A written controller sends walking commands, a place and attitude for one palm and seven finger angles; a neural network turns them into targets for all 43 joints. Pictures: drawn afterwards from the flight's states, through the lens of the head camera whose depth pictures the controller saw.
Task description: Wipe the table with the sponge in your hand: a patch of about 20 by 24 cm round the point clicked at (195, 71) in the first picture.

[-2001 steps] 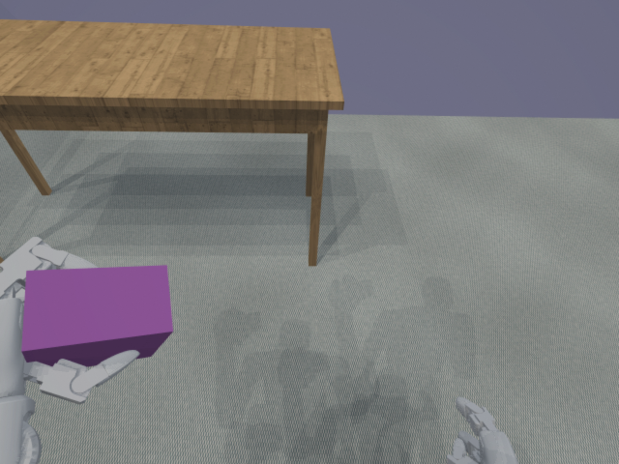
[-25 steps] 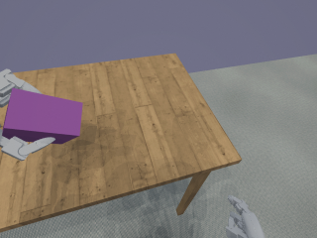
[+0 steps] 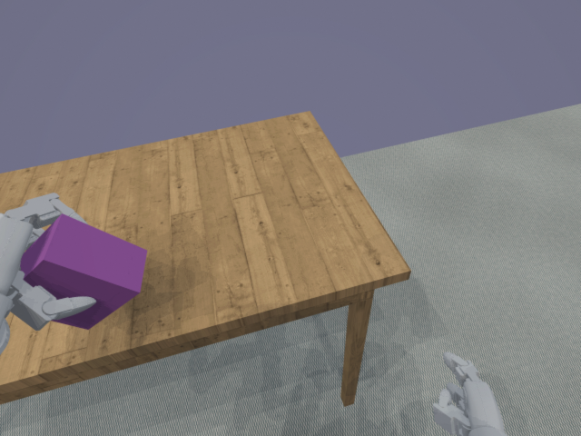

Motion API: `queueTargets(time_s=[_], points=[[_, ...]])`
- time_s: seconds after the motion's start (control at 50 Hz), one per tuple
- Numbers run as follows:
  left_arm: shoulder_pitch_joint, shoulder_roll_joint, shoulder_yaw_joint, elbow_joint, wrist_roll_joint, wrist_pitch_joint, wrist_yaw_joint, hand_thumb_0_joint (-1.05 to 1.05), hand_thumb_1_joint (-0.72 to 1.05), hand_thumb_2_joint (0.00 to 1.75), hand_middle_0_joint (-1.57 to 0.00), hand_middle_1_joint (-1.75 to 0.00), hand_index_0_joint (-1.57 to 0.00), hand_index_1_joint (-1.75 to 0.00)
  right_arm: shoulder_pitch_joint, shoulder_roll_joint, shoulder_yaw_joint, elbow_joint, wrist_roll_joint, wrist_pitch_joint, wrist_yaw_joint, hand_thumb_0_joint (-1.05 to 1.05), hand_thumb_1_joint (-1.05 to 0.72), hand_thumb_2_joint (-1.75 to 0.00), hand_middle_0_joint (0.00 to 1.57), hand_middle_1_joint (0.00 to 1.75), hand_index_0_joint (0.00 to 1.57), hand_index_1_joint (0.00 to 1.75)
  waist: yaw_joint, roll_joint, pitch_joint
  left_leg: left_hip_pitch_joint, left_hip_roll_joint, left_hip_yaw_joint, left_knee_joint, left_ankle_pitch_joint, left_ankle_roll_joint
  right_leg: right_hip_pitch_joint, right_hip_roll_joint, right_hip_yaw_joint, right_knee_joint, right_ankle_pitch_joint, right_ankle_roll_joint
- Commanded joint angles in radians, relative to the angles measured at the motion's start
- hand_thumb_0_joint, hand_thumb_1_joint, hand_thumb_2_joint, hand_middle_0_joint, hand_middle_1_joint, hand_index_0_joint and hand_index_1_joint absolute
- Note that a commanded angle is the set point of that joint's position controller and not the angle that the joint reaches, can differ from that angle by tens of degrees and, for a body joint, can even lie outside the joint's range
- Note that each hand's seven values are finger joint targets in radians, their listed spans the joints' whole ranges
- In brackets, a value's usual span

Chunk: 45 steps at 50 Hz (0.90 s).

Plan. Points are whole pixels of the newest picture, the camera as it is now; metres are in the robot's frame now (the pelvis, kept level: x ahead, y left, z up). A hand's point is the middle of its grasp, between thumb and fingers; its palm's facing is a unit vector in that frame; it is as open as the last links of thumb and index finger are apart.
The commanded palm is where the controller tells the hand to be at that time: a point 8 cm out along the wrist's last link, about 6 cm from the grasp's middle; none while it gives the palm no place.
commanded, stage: turn the palm down, sponge in hand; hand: left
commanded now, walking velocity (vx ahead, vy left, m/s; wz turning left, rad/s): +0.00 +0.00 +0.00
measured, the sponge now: (89, 281) +0.24 +0.29 +0.13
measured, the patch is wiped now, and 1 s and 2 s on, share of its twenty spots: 0.00 0.00 0.00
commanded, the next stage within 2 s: move the sponge above the wiping area in 1.58 s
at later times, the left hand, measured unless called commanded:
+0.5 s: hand (89, 245) +0.26 +0.28 +0.17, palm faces +0.15 -0.37 -0.92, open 10.4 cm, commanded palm +0.23 +0.31 +0.23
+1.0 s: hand (69, 228) +0.27 +0.31 +0.19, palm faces +0.16 -0.11 -0.98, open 10.4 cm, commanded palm +0.23 +0.32 +0.25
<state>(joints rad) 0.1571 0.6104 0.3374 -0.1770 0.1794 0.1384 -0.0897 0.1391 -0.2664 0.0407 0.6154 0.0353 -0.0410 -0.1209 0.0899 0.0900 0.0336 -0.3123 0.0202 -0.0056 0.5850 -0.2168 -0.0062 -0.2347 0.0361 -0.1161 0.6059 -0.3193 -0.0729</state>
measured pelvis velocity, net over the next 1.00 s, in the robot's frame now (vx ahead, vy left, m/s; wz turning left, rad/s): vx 0.02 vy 0.05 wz -0.06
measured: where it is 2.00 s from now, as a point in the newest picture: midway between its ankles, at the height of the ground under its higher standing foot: outside the picture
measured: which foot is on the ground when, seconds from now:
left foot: down 0.00-1.00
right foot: down 0.00-1.00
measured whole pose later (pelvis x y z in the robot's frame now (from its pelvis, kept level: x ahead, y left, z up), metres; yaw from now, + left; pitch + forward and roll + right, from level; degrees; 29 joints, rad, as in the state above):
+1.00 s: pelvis +0.02 +0.05 +0.01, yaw -3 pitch -3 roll +0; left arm 0.09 0.66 0.02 -0.46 0.74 0.40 -0.12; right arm 0.00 -0.24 0.09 0.62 0.04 0.04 -0.10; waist 0.15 0.10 0.03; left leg -0.22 -0.05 0.03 0.46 -0.18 0.05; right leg -0.17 0.00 -0.03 0.50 -0.27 -0.02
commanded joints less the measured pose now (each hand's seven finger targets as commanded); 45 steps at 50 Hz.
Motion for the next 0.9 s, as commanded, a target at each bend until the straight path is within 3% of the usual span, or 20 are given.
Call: queueTargets(time_s=[0.0, 0.04, 0.06, 0.08, 0.16, 0.18, 0.26, 0.32, 0.38, 0.44, 0.46, 0.48, 0.5, 0.56, 0.58, 0.6, 0.66, 0.78, 0.86, 0.88], points=[[-0.261, 0.329, 0.146, -0.253, 0.02, -0.132, -0.026, 0.0, 0.1, 1.3, -1.2, -1.6, -1.2, -1.6, -0.178, -0.084, -0.049, -0.171, -0.012, -0.071, -0.022, 0.0, -0.9, -0.9, 0.2, 0.3, 0.2, 0.3, -0.02, -0.131, -0.089, 0.003, -0.033, 0.012, 0.029, -0.056, 0.014, -0.069, -0.124, 0.302, -0.28, -0.298, 0.084], [-0.202, 0.367, 0.231, -0.324, 0.013, -0.209, -0.003, 0.0, 0.1, 1.3, -1.2, -1.6, -1.2, -1.6, -0.16, -0.077, -0.062, -0.173, -0.022, -0.078, -0.015, 0.0, -0.9, -0.9, 0.2, 0.3, 0.2, 0.3, 0.006, -0.128, -0.16, -0.002, -0.033, -0.006, 0.054, -0.023, 0.014, -0.039, -0.128, 0.31, -0.246, -0.212, 0.083], [-0.161, 0.434, 0.309, -0.344, 0.012, -0.226, 0.023, 0.0, 0.1, 1.3, -1.2, -1.6, -1.2, -1.6, -0.177, -0.073, -0.062, -0.176, -0.017, -0.087, -0.012, 0.0, -0.9, -0.9, 0.2, 0.3, 0.2, 0.3, 0.033, -0.084, -0.183, -0.013, -0.04, -0.005, 0.068, -0.013, 0.008, -0.014, -0.127, 0.337, -0.234, -0.195, 0.075], [-0.145, 0.385, 0.289, -0.354, 0.011, -0.234, 0.042, 0.0, 0.1, 1.3, -1.2, -1.6, -1.2, -1.6, -0.163, -0.061, -0.064, -0.178, -0.02, -0.084, -0.005, 0.0, -0.9, -0.9, 0.2, 0.3, 0.2, 0.3, 0.028, -0.069, -0.201, -0.037, -0.039, -0.011, 0.084, 0.001, 0.003, 0.008, -0.147, 0.341, -0.208, -0.113, 0.079], [0.021, 0.405, 0.35, -0.266, 0.023, -0.129, 0.117, 0.0, 0.1, 1.3, -1.2, -1.6, -1.2, -1.6, -0.121, -0.09, -0.083, -0.167, -0.008, -0.057, 0.017, 0.0, -0.9, -0.9, 0.2, 0.3, 0.2, 0.3, 0.047, 0.041, -0.181, -0.071, -0.036, -0.015, 0.096, 0.03, -0.006, 0.026, -0.167, 0.374, -0.15, 0.128, 0.076], [0.039, 0.337, 0.273, -0.284, 0.025, -0.086, 0.119, 0.0, 0.1, 1.3, -1.2, -1.6, -1.2, -1.6, -0.107, -0.095, -0.085, -0.181, -0.008, -0.04, 0.021, 0.0, -0.9, -0.9, 0.2, 0.3, 0.2, 0.3, 0.036, 0.015, -0.178, -0.085, -0.025, -0.011, 0.088, 0.039, -0.007, 0.032, -0.177, 0.345, -0.125, 0.211, 0.087], [0.09, 0.358, 0.228, -0.262, 0.069, 0.076, 0.092, 0.0, 0.1, 1.3, -1.2, -1.6, -1.2, -1.6, -0.125, -0.133, -0.081, -0.202, 0.016, -0.002, 0.004, 0.0, -0.9, -0.9, 0.2, 0.3, 0.2, 0.3, 0.027, -0.12, -0.121, -0.063, -0.028, 0.016, 0.059, 0.094, 0.017, 0.004, -0.132, 0.279, -0.084, 0.372, 0.106], [0.057, 0.363, 0.195, -0.404, 0.105, 0.082, 0.042, 0.0, 0.1, 1.3, -1.2, -1.6, -1.2, -1.6, -0.109, -0.13, -0.078, -0.244, 0.019, -0.007, -0.011, 0.0, -0.9, -0.9, 0.2, 0.3, 0.2, 0.3, 0.005, -0.149, -0.213, -0.003, -0.031, 0.026, 0.049, 0.179, 0.041, 0.032, -0.109, 0.194, -0.041, 0.529, 0.122], [0.02, 0.315, 0.145, -0.531, 0.148, 0.029, 0.043, 0.0, 0.1, 1.3, -1.2, -1.6, -1.2, -1.6, -0.13, -0.096, -0.069, -0.26, 0.018, -0.037, -0.017, 0.0, -0.9, -0.9, 0.2, 0.3, 0.2, 0.3, 0.0, -0.096, -0.273, 0.082, -0.041, 0.033, 0.057, 0.242, 0.052, 0.001, -0.08, 0.164, -0.051, 0.493, 0.101], [0.056, 0.339, 0.176, -0.587, 0.193, -0.015, 0.081, 0.0, 0.1, 1.3, -1.2, -1.6, -1.2, -1.6, -0.103, -0.095, -0.078, -0.24, 0.005, -0.049, -0.022, 0.0, -0.9, -0.9, 0.2, 0.3, 0.2, 0.3, 0.009, -0.068, -0.304, 0.119, -0.032, 0.021, 0.046, 0.26, 0.049, -0.023, -0.074, 0.15, -0.053, 0.439, 0.091], [0.061, 0.373, 0.22, -0.582, 0.225, -0.003, 0.11, 0.0, 0.1, 1.3, -1.2, -1.6, -1.2, -1.6, -0.145, -0.093, -0.073, -0.23, 0.013, -0.057, -0.017, 0.0, -0.9, -0.9, 0.2, 0.3, 0.2, 0.3, 0.025, -0.029, -0.299, 0.13, -0.036, 0.018, 0.045, 0.253, 0.043, -0.033, -0.057, 0.171, -0.058, 0.408, 0.073], [0.028, 0.325, 0.178, -0.582, 0.245, 0.003, 0.129, 0.0, 0.1, 1.3, -1.2, -1.6, -1.2, -1.6, -0.118, -0.087, -0.07, -0.233, 0.001, -0.05, -0.013, 0.0, -0.9, -0.9, 0.2, 0.3, 0.2, 0.3, 0.016, -0.029, -0.315, 0.119, -0.029, 0.016, 0.037, 0.27, 0.043, -0.023, -0.065, 0.134, -0.052, 0.407, 0.073], [0.026, 0.362, 0.206, -0.553, 0.27, 0.025, 0.149, 0.0, 0.1, 1.3, -1.2, -1.6, -1.2, -1.6, -0.101, -0.094, -0.076, -0.219, 0.0, -0.039, -0.013, 0.0, -0.9, -0.9, 0.2, 0.3, 0.2, 0.3, 0.019, -0.011, -0.297, 0.106, -0.021, 0.007, 0.018, 0.265, 0.036, -0.035, -0.06, 0.129, -0.055, 0.359, 0.07], [-0.06, 0.342, 0.179, -0.427, 0.312, 0.145, 0.185, 0.0, 0.1, 1.3, -1.2, -1.6, -1.2, -1.6, -0.184, -0.096, -0.059, -0.187, 0.02, -0.012, 0.001, 0.0, -0.9, -0.9, 0.2, 0.3, 0.2, 0.3, 0.036, 0.064, -0.195, 0.074, -0.012, -0.019, -0.048, 0.179, 0.01, -0.056, -0.039, 0.129, -0.085, 0.205, 0.044], [-0.108, 0.273, 0.088, -0.421, 0.31, 0.182, 0.178, 0.0, 0.1, 1.3, -1.2, -1.6, -1.2, -1.6, -0.175, -0.095, -0.053, -0.202, 0.019, 0.001, 0.003, 0.0, -0.9, -0.9, 0.2, 0.3, 0.2, 0.3, 0.022, 0.056, -0.183, 0.061, -0.002, -0.018, -0.07, 0.16, 0.009, -0.045, -0.048, 0.098, -0.097, 0.187, 0.048], [-0.13, 0.318, 0.094, -0.393, 0.328, 0.221, 0.172, 0.0, 0.1, 1.3, -1.2, -1.6, -1.2, -1.6, -0.175, -0.104, -0.05, -0.192, 0.019, 0.011, 0.002, 0.0, -0.9, -0.9, 0.2, 0.3, 0.2, 0.3, 0.027, 0.049, -0.183, 0.062, 0.003, -0.034, -0.095, 0.133, 0.006, -0.041, -0.046, 0.103, -0.106, 0.148, 0.048], [-0.176, 0.285, 0.006, -0.353, 0.378, 0.311, 0.115, 0.0, 0.1, 1.3, -1.2, -1.6, -1.2, -1.6, -0.296, -0.091, -0.014, -0.203, 0.039, 0.021, 0.001, 0.0, -0.9, -0.9, 0.2, 0.3, 0.2, 0.3, 0.036, 0.037, -0.167, 0.092, -0.008, -0.05, -0.137, 0.066, 0.013, -0.032, -0.031, 0.114, -0.133, 0.096, 0.04], [-0.272, 0.2, -0.197, -0.488, 0.495, 0.328, -0.019, 0.0, 0.1, 1.3, -1.2, -1.6, -1.2, -1.6, -0.342, -0.069, 0.011, -0.229, 0.034, 0.013, -0.001, 0.0, -0.9, -0.9, 0.2, 0.3, 0.2, 0.3, 0.011, 0.017, -0.219, 0.173, -0.002, -0.088, -0.192, 0.033, 0.036, 0.007, -0.026, 0.107, -0.154, 0.103, 0.037], [-0.341, 0.369, -0.044, -0.538, 0.598, 0.281, -0.004, 0.0, 0.1, 1.3, -1.2, -1.6, -1.2, -1.6, -0.388, -0.067, 0.018, -0.204, 0.015, 0.011, 0.003, 0.0, -0.9, -0.9, 0.2, 0.3, 0.2, 0.3, 0.055, 0.051, -0.261, 0.186, 0.005, -0.127, -0.236, 0.047, 0.036, 0.075, -0.004, 0.158, -0.146, 0.111, 0.013], [-0.366, 0.337, -0.069, -0.53, 0.614, 0.267, 0.008, 0.0, 0.1, 1.3, -1.2, -1.6, -1.2, -1.6, -0.366, -0.061, 0.02, -0.196, 0.005, 0.012, 0.004, 0.0, -0.9, -0.9, 0.2, 0.3, 0.2, 0.3, 0.053, 0.064, -0.271, 0.189, 0.004, -0.123, -0.235, 0.069, 0.034, 0.083, -0.014, 0.13, -0.145, 0.125, 0.015]])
